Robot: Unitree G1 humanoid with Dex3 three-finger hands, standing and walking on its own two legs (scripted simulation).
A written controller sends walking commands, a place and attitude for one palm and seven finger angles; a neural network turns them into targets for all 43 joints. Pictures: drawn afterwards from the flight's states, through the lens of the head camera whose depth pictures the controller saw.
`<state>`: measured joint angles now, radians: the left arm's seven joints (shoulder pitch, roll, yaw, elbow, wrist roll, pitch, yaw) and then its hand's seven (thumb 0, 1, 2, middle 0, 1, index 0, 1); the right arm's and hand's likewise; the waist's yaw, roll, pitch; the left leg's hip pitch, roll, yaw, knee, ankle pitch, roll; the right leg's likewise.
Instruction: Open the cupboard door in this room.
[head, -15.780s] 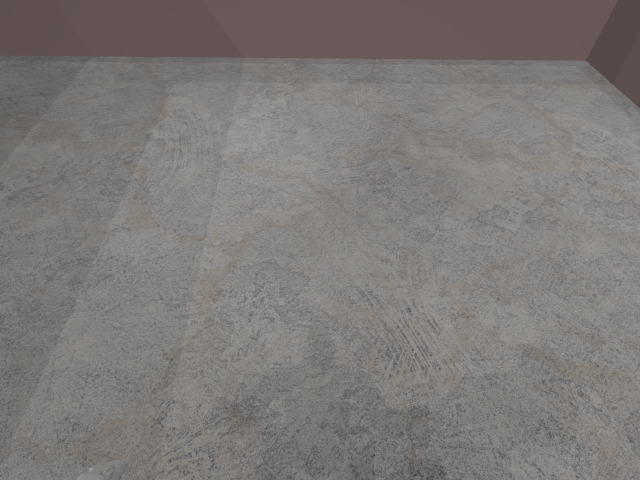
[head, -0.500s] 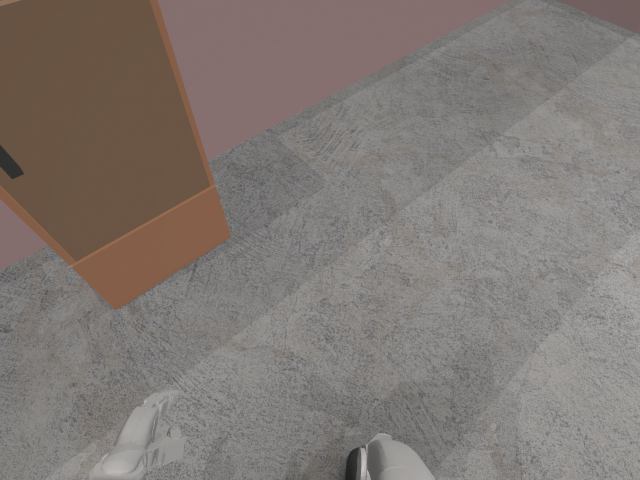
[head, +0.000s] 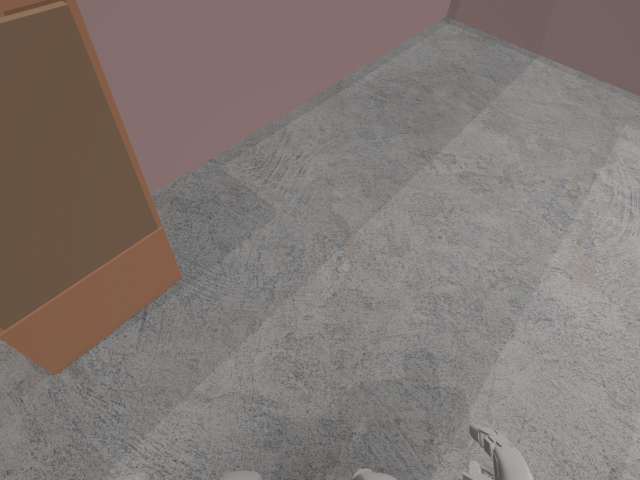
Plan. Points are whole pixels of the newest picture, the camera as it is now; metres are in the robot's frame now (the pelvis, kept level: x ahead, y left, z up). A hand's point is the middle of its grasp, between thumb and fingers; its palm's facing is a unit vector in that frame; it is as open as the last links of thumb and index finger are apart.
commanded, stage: walk to a spot facing it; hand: left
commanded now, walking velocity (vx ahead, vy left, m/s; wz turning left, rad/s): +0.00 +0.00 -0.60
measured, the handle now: out of the picture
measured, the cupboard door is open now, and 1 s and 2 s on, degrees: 0 0 0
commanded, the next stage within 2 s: turn to face it in 0.60 s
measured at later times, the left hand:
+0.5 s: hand (244, 428) +0.20 +0.12 -0.15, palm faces -0.35 -0.90 -0.27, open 7.4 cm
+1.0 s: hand (249, 434) +0.20 +0.11 -0.17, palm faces -0.40 -0.90 -0.17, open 7.4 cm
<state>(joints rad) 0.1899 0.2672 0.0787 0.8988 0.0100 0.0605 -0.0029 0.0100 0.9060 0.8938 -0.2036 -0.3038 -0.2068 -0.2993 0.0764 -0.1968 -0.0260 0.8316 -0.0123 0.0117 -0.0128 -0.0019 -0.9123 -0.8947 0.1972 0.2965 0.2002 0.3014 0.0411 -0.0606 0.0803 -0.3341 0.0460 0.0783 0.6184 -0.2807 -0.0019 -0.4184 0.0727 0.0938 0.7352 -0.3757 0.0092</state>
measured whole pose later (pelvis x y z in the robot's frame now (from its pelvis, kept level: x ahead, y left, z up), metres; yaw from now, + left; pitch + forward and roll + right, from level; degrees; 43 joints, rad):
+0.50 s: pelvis +0.01 -0.03 +0.00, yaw -20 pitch +1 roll +0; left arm 0.10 0.23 0.06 0.89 0.01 0.03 -0.02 0.01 0.91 0.89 -0.20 -0.30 -0.20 -0.30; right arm 0.27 -0.26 -0.08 0.96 -0.02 0.05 0.00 0.00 -0.91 -0.89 0.20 0.30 0.20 0.30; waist -0.04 0.04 0.11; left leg -0.32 0.22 0.25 0.83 -0.50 -0.07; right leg -0.30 -0.02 -0.10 0.64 -0.35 -0.03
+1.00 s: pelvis +0.07 -0.03 +0.01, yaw -25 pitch +0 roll -1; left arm 0.20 0.21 0.02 1.04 0.00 0.02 0.03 0.01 0.91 0.89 -0.20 -0.30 -0.21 -0.30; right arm 0.20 -0.18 0.00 1.01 -0.02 0.01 0.00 0.00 -0.91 -0.90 0.20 0.30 0.20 0.30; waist 0.00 -0.05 0.03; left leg -0.29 0.02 0.04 0.55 -0.26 0.04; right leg -0.21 0.01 -0.02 0.69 -0.48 0.03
